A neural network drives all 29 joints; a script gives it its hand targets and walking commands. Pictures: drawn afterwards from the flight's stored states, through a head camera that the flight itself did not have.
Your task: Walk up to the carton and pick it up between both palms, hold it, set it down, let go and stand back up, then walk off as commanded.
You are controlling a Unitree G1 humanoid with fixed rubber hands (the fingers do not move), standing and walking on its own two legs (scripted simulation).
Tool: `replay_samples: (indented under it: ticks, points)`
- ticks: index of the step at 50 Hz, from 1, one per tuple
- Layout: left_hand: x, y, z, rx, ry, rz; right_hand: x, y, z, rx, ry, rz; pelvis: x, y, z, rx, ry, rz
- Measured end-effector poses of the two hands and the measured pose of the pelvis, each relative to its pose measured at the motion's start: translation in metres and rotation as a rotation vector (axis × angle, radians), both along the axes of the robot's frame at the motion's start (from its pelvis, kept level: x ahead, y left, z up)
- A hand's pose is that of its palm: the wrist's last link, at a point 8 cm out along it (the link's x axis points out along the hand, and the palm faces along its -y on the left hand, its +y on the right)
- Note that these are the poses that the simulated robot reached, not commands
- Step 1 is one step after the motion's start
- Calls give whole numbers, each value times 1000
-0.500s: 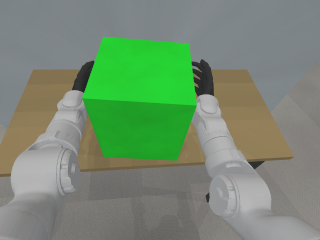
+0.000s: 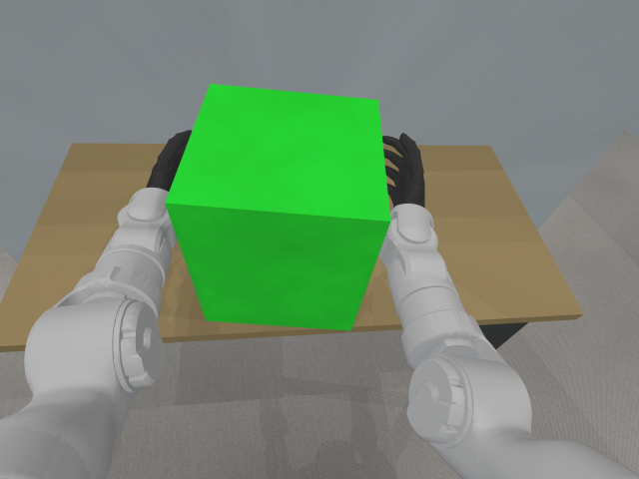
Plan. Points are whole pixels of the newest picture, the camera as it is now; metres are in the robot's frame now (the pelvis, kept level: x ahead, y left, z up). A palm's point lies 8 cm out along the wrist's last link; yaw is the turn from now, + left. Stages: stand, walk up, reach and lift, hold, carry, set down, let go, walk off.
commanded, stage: reach and lift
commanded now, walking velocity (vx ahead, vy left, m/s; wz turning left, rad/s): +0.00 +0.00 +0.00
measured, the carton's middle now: (286, 217) +0.44 -0.02 +0.07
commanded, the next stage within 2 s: none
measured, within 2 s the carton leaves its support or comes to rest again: leaves its support in 0.86 s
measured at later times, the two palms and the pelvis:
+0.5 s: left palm (167, 190) +0.47 +0.13 +0.10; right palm (406, 201) +0.41 -0.16 +0.12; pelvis +0.00 +0.00 +0.00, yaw +0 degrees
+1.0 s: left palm (168, 184) +0.46 +0.13 +0.12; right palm (417, 205) +0.39 -0.17 +0.13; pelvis -0.01 +0.00 +0.00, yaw +0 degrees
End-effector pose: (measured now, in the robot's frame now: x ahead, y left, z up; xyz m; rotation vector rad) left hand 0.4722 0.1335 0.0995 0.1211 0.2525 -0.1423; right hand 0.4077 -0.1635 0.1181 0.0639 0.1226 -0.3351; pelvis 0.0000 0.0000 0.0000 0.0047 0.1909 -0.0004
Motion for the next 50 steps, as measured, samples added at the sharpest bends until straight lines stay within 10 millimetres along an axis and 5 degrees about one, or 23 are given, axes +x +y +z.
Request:
replay_samples:
  ticks: [36,50]
  points:
    - [-2,-1,0,-7,-8,19,-2,0,-1,4,-19,-5,0,0,0,0,0,1]
    - [-13,-8,23,-5,-147,13,-19,-5,11,-19,-162,-20,-6,1,0,-1,-9,1]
